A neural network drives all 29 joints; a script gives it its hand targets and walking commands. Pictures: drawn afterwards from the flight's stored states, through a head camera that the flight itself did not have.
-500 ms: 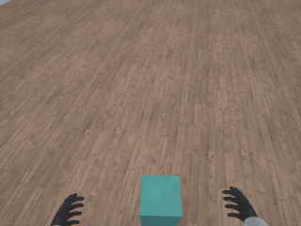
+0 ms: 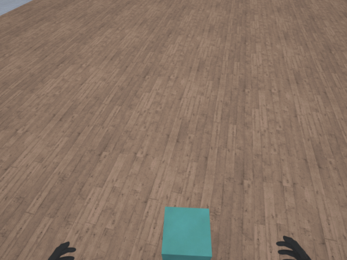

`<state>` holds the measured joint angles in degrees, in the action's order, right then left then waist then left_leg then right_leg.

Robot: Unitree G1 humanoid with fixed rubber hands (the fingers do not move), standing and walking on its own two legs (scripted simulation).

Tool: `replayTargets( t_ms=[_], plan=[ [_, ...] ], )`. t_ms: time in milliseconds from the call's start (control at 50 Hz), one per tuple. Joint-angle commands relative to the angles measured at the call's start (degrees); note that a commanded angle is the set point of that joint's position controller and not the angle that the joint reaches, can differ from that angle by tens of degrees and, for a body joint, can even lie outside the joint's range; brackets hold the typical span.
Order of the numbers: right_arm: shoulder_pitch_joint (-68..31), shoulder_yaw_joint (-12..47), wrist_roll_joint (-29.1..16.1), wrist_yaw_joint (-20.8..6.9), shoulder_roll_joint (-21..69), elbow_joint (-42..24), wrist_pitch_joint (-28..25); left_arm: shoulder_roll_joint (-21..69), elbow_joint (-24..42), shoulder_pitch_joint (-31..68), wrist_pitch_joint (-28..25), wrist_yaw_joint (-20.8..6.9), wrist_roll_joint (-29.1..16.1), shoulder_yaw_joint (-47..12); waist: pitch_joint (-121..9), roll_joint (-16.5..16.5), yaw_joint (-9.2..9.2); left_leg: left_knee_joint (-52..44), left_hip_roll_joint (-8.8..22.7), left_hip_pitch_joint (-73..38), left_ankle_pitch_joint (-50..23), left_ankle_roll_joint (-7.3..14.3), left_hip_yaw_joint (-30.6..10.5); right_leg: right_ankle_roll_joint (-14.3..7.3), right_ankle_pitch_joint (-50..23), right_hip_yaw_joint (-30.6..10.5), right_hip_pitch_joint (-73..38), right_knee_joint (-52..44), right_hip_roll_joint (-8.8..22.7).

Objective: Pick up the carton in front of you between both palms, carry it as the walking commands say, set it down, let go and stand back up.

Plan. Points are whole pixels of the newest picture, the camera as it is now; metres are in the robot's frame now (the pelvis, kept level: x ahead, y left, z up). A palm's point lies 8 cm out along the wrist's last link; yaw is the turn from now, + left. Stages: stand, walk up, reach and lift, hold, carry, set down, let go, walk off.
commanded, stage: stand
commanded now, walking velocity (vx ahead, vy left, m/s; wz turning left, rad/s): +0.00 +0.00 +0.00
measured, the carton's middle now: (185, 237) +0.35 -0.05 -0.65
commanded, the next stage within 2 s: none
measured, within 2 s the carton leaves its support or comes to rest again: neither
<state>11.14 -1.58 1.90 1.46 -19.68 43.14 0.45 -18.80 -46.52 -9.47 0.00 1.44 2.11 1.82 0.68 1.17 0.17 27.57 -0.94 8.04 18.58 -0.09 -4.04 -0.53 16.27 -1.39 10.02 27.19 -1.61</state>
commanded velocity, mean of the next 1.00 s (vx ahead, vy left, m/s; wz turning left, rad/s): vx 0.00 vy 0.00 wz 0.00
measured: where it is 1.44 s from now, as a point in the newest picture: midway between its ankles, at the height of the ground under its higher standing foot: outside the picture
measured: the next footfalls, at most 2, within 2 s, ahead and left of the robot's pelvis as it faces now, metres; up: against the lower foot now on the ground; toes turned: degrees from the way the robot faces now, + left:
none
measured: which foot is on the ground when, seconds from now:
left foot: down 0.00-1.00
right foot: down 0.00-1.00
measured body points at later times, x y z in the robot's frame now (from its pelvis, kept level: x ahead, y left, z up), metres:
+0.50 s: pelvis -0.01 +0.00 +0.01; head -0.02 +0.00 +0.45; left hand +0.10 +0.31 -0.10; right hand +0.10 -0.30 -0.10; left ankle -0.04 +0.12 -0.74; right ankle -0.02 -0.11 -0.74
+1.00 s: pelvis -0.02 +0.00 +0.01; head -0.03 +0.00 +0.46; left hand +0.08 +0.31 -0.11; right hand +0.08 -0.31 -0.11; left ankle -0.04 +0.12 -0.74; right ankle -0.02 -0.12 -0.74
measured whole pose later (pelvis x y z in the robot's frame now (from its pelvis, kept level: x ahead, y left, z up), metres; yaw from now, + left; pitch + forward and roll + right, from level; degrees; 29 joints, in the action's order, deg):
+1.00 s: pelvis -0.02 +0.00 +0.01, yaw +0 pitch -3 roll +0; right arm 8.7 0.1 1.1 1.1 -22.1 55.8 -0.7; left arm -21.4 -58.6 -7.3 -0.5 0.5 1.1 0.8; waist 1.6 0.6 0.4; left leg 20.9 -0.9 5.1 13.3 -0.1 -3.3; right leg -0.2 11.0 -2.0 7.4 20.9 -1.1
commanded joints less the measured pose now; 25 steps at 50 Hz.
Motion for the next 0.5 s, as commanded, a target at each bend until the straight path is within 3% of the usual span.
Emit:
replayTargets(
  t_ms=[0, 480],
  plan=[
    [-1.05, -1.95, -0.10, 0.32, -8.50, -2.65, -0.86, -9.03, 2.26, 1.58, -0.75, 0.24, -0.12, 2.00, -3.05, -0.89, 0.04, -3.05, 4.89, 0.76, -19.56, 0.37, -3.11, -0.18, -18.96, -4.48, -3.08, -3.01, 5.76],
    [-3.01, -0.70, -0.47, 0.15, -10.64, 4.97, -1.53, -10.93, -5.17, 3.32, -0.91, -0.38, -0.66, 1.20, -0.76, -0.90, 0.27, -8.04, 6.00, 0.68, -13.91, 1.07, -4.16, -0.56, -13.47, -5.88, -3.69, -7.13, 6.73]
  ],
)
